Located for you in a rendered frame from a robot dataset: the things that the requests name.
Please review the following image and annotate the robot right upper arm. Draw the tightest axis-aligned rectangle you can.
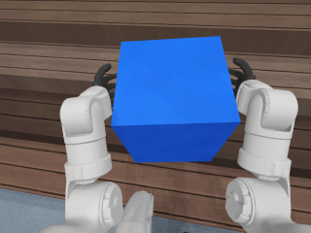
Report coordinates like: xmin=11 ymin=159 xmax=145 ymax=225
xmin=225 ymin=177 xmax=311 ymax=233

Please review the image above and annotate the robot right hand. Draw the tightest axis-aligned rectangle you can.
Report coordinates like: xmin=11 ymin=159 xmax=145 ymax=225
xmin=227 ymin=57 xmax=256 ymax=100

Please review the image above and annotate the robot left upper arm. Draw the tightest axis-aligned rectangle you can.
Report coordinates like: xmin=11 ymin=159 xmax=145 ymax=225
xmin=38 ymin=182 xmax=123 ymax=233

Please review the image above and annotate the left robot thigh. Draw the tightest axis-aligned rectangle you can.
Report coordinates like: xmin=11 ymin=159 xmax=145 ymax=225
xmin=113 ymin=191 xmax=154 ymax=233

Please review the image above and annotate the left robot forearm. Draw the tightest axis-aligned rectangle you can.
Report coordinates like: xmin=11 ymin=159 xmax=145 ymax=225
xmin=59 ymin=85 xmax=113 ymax=218

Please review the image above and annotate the robot left hand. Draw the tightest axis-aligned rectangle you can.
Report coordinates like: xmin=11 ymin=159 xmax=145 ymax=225
xmin=91 ymin=63 xmax=118 ymax=107

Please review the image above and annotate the left robot shin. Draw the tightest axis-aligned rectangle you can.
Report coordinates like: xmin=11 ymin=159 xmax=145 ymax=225
xmin=141 ymin=190 xmax=152 ymax=233

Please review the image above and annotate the right robot forearm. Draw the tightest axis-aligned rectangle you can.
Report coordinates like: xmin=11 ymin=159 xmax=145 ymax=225
xmin=235 ymin=80 xmax=298 ymax=212

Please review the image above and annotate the carton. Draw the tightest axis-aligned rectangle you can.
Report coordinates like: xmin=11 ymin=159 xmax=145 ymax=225
xmin=111 ymin=36 xmax=241 ymax=163

